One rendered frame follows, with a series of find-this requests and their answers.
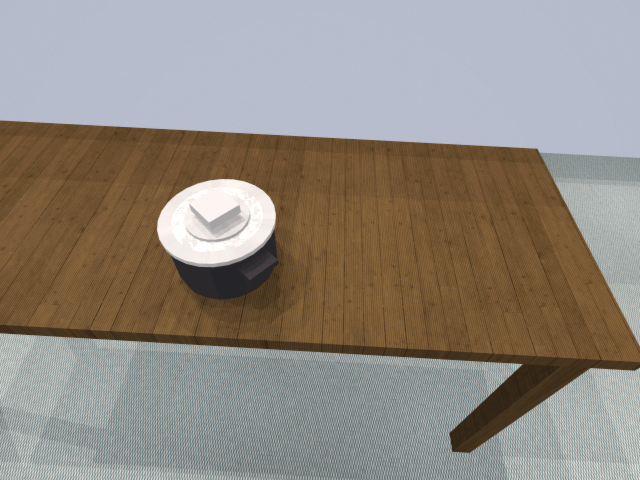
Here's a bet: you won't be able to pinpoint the pot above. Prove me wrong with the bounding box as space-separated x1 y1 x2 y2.
171 230 278 300

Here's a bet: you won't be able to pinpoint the knob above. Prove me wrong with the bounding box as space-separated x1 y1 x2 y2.
189 187 241 230

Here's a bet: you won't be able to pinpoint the lid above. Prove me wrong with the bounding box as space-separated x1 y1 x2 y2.
157 179 276 267

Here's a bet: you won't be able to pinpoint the table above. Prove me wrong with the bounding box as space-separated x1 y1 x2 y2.
0 120 640 453

